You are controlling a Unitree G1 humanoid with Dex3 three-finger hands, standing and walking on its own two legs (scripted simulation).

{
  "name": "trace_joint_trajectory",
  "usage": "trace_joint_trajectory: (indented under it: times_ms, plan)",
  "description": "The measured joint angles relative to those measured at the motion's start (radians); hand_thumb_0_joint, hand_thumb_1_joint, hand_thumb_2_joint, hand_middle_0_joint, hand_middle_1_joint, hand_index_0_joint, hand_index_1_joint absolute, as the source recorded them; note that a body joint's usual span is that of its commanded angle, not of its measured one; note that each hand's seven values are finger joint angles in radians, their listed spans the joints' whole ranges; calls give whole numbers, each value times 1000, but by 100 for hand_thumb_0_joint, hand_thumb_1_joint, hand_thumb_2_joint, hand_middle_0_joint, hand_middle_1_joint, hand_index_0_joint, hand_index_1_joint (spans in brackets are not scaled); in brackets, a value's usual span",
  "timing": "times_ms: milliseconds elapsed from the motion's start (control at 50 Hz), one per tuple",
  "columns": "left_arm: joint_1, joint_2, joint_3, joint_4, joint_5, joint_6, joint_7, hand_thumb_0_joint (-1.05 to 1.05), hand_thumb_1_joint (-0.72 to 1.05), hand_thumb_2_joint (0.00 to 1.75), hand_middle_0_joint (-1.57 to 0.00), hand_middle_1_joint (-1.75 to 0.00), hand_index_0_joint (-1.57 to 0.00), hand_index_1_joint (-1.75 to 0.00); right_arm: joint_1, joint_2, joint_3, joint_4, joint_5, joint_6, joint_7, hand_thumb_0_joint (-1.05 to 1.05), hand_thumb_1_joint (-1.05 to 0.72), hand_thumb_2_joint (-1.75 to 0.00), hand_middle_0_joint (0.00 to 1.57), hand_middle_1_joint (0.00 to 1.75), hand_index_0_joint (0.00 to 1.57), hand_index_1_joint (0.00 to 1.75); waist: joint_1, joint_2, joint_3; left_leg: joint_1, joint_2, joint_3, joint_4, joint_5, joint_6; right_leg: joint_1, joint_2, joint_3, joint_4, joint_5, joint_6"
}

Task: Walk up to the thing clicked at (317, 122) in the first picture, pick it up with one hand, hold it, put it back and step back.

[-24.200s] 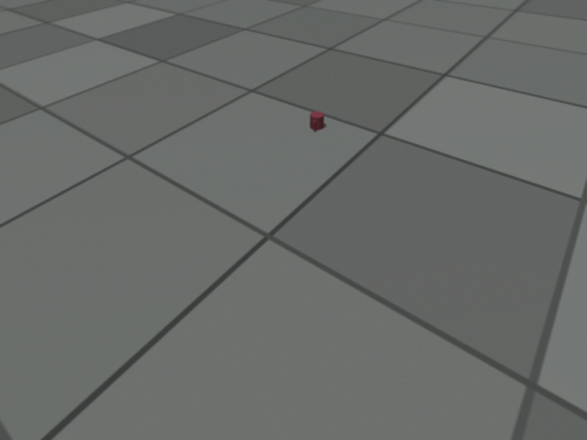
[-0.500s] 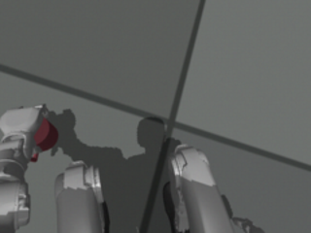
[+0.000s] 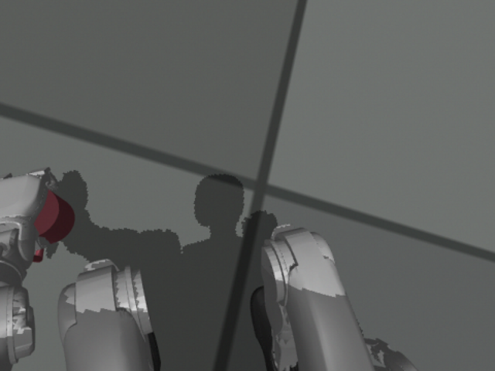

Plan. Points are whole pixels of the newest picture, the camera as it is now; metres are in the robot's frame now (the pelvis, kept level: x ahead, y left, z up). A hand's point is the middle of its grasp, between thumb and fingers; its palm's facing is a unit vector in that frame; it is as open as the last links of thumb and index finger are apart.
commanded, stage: rest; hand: left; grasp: from above
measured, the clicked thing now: (37, 225) +0.40 +0.31 -0.25
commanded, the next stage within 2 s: open in 0.26 s
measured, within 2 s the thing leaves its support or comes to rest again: rests again in 0.02 s
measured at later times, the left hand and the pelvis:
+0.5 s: hand (34, 215) +0.41 +0.30 -0.22, palm faces -0.46 -0.13 -0.88, open 11.4 cm; pelvis +0.00 +0.00 -0.02, yaw -2 degrees
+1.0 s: hand (35, 213) +0.41 +0.30 -0.23, palm faces -0.45 -0.12 -0.88, open 13.6 cm; pelvis +0.00 +0.01 -0.01, yaw -3 degrees
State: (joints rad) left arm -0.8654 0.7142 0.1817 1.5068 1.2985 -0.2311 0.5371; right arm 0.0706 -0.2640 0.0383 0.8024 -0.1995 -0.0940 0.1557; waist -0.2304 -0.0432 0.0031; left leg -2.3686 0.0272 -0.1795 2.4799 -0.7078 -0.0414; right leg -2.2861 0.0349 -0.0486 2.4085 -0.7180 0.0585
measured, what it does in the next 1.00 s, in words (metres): stands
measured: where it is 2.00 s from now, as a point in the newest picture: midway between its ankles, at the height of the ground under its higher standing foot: outside the picture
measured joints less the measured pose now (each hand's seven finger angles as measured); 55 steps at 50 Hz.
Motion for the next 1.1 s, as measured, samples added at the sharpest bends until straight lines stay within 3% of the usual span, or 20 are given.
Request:
trace_joint_trajectory:
  times_ms: [140,420,500,620,840,1100]
  plan:
    - [-5,20,22,19,-1,-14,21,-1,-25,74,-50,-79,-56,-78,-8,-6,16,1,-16,-11,17,0,-90,-89,21,30,20,30,-4,-5,23,-4,2,-17,33,-13,-6,-5,8,-11,23,-3,2]
    - [-64,81,3,171,26,-50,65,-1,-27,76,-49,-82,-56,-81,-5,-36,65,-3,-43,-40,44,0,-90,-89,20,30,20,30,-22,-14,37,-6,-1,-43,72,-5,-5,-3,18,-28,46,15,6]
    - [-57,95,14,186,39,-56,77,0,-26,78,-46,-87,-52,-85,1,-39,73,-3,-52,-50,49,0,-90,-89,20,30,20,30,-30,-17,40,-4,-1,-52,76,-2,-6,1,20,-35,45,21,7]
    - [-53,102,-3,194,46,-50,96,0,-30,85,-37,-96,-42,-94,9,-38,80,9,-61,-66,58,0,-89,-89,20,30,20,30,-39,-26,39,-6,-2,-55,78,1,-4,4,21,-37,41,24,8]
    - [-53,105,-11,186,24,-17,112,0,-48,99,-18,-110,-20,-109,13,-31,89,17,-68,-101,93,0,-90,-89,20,30,20,30,-50,-24,47,-7,-3,-57,80,-7,3,15,20,-41,34,14,12]
    - [-50,100,-20,162,-5,-12,90,1,-51,101,-10,-112,-12,-110,8,-28,98,8,-58,-116,116,0,-90,-89,20,30,20,30,-47,-18,55,-1,-4,-58,71,-9,7,27,17,-44,21,10,13]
